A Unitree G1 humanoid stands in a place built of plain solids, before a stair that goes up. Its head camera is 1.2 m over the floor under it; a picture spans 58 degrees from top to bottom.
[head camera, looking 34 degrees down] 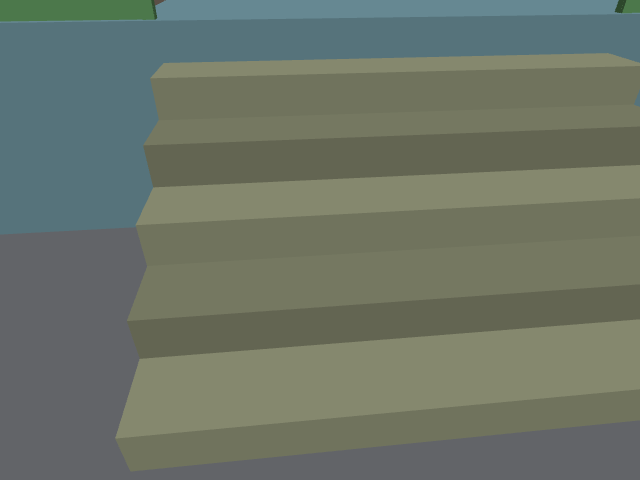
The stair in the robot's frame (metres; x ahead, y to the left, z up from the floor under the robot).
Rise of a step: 0.16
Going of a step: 0.26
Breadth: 2.00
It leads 6 degrees to the left of straight ahead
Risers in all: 6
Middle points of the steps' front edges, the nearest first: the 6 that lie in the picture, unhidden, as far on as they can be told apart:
0.74 -0.47 0.16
0.99 -0.44 0.32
1.25 -0.42 0.48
1.51 -0.39 0.64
1.77 -0.36 0.80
2.03 -0.33 0.96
